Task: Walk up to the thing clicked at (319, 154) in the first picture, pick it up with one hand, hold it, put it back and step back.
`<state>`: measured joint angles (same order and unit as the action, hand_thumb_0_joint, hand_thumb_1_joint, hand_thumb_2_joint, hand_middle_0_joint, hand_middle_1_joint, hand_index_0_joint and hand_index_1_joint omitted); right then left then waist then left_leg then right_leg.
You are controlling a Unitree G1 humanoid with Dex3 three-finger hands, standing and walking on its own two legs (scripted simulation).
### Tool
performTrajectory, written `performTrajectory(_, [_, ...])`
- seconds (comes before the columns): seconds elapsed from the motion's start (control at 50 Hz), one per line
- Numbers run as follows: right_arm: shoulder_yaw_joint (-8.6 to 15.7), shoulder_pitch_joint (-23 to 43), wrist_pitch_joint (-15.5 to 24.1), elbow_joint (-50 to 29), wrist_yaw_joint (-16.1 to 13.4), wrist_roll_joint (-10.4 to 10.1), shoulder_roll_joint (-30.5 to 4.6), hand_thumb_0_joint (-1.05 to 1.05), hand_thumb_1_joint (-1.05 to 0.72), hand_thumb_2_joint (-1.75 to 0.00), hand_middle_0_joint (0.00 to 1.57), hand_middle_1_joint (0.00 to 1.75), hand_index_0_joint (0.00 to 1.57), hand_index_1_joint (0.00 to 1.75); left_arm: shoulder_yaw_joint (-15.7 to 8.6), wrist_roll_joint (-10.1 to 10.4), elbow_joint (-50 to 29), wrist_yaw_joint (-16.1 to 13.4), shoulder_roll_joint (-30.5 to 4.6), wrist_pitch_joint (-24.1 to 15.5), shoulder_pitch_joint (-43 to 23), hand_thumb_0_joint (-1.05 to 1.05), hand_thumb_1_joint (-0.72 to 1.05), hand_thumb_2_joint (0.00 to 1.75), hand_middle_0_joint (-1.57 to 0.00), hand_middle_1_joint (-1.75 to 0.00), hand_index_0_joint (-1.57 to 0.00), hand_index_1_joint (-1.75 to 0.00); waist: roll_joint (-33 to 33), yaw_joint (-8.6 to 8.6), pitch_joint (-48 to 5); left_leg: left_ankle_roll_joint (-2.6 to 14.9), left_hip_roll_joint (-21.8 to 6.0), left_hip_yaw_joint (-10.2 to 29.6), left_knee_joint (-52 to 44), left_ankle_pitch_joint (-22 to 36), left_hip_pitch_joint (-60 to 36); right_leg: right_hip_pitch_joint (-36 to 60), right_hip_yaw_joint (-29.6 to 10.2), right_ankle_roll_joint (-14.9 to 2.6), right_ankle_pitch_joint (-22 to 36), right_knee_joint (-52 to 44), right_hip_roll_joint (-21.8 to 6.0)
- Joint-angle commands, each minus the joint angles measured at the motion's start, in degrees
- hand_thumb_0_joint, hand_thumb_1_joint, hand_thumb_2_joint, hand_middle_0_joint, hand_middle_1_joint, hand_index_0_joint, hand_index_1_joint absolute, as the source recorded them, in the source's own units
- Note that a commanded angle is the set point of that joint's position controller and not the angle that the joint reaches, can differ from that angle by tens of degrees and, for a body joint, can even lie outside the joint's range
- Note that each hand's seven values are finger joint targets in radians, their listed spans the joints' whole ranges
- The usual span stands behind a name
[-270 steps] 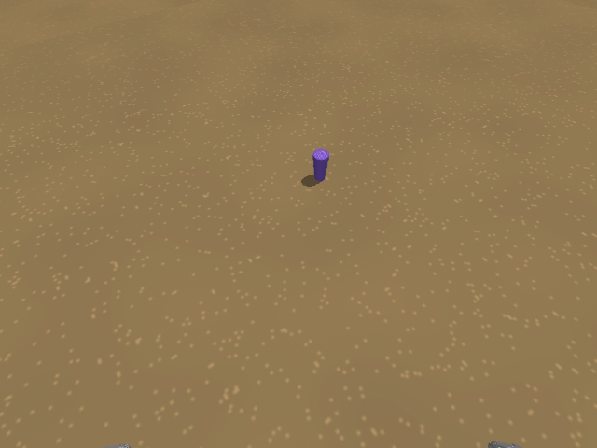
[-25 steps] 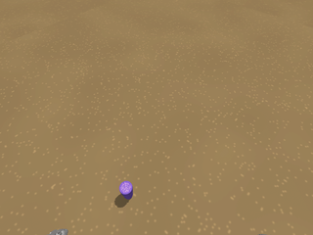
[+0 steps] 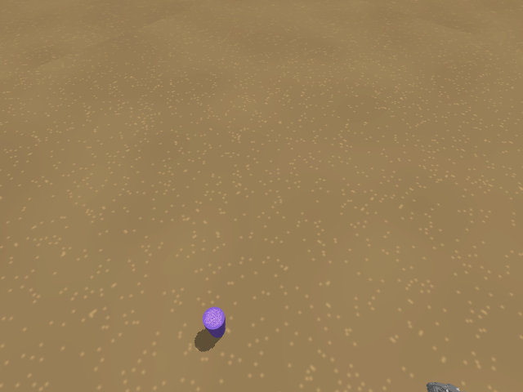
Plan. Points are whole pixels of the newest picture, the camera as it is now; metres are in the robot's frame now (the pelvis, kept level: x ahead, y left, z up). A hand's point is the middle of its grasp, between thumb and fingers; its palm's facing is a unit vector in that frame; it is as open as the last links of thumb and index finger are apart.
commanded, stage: stand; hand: left
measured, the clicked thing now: (215, 324) +0.41 +0.18 -0.71
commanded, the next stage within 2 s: go down in 2.00 s
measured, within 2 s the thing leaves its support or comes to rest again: neither
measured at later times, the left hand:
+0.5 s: hand out of the picture +0.09 +0.25 -0.16, palm faces -0.03 -0.94 -0.33, open 7.4 cm
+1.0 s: hand out of the picture +0.09 +0.25 -0.16, palm faces -0.03 -0.94 -0.33, open 7.4 cm
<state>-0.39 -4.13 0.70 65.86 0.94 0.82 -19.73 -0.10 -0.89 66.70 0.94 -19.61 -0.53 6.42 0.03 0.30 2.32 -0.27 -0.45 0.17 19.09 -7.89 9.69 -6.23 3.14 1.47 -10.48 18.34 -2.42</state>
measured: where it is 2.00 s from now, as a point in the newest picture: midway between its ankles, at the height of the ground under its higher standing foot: outside the picture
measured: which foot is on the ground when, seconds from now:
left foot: down 0.00-1.00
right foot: down 0.00-1.00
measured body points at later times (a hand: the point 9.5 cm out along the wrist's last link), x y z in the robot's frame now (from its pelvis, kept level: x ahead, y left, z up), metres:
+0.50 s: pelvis +0.02 +0.00 +0.00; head +0.03 +0.00 +0.45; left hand +0.09 +0.30 -0.13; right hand +0.10 -0.30 -0.13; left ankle +0.03 +0.12 -0.75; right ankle -0.01 -0.13 -0.75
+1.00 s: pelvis +0.02 +0.00 +0.00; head +0.03 +0.00 +0.45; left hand +0.09 +0.30 -0.13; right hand +0.11 -0.30 -0.13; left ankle +0.03 +0.12 -0.75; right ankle -0.01 -0.13 -0.75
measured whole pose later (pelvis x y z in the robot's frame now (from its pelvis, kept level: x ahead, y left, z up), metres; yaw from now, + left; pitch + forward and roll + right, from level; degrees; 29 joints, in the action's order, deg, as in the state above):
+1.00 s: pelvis +0.02 +0.00 +0.00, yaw +0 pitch -2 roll +0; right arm -0.8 -5.0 0.7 65.0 0.5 0.6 -20.0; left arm 0.1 -0.7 65.1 0.6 -19.7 -0.4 6.4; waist 0.0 0.3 2.8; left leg -0.4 -0.5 0.0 18.3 -9.4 7.3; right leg -3.7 3.0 1.5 -11.7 17.1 -2.4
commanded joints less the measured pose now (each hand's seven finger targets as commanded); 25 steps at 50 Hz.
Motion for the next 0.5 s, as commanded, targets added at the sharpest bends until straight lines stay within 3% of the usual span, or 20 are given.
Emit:
performTrajectory(0.0, [2.48, 2.15, 1.17, -3.11, -1.02, -0.22, -12.42, 0.0, -0.9, -0.9, 0.2, 0.3, 0.2, 0.3, -2.3, 0.07, -3.65, -1.08, -12.32, -1.24, -2.36, 0.0, 0.9, 0.9, -0.2, -0.3, -0.2, -0.3, -0.55, -0.5, -4.19, 1.15, -7.06, 5.95, -3.71, 2.84, -1.37, -0.01, -5.43, -1.97, 2.54, -3.4, -6.11])
performTrajectory(0.16, [2.51, 2.53, 1.2, -3.49, -1.22, -0.3, -12.91, 0.0, -0.9, -0.9, 0.2, 0.3, 0.2, 0.3, -2.32, 0.16, -4.02, -1.24, -12.52, -1.31, -1.85, 0.0, 0.9, 0.9, -0.2, -0.3, -0.2, -0.3, -0.4, -0.19, -5.67, 1.4, -7.47, 5.52, -2.3, 8.67, -3.91, 0.75, -5.43, -1.84, 6.23, -3.33, -6.39])
performTrajectory(0.32, [2.29, 1.97, 0.96, -3.44, -1.32, -0.29, -12.64, 0.0, -0.9, -0.9, 0.2, 0.3, 0.2, 0.3, -2.31, 0.19, -4.46, -1.31, -12.62, -1.1, -2.79, 0.0, 0.9, 0.9, -0.2, -0.3, -0.2, -0.3, -0.12, -0.41, -4.26, 0.89, -7.09, 5.33, -2.65, 6.69, -2.44, 1.13, -5.35, -1.89, 4.82, -3.69, -6.3])
performTrajectory(0.48, [2.23, 1.82, 1.19, -3.59, -1.38, -0.32, -12.62, 0.0, -0.9, -0.9, 0.2, 0.3, 0.2, 0.3, -2.34, 0.3, -4.57, -1.38, -12.78, -1.07, -2.05, 0.0, 0.9, 0.9, -0.2, -0.3, -0.2, -0.3, -0.47, -0.12, -5.62, 0.96, -7.46, 5.19, -2.32, 12.21, -3.78, 2.7, -4.7, -1.75, 9.02, -2.73, -6.3])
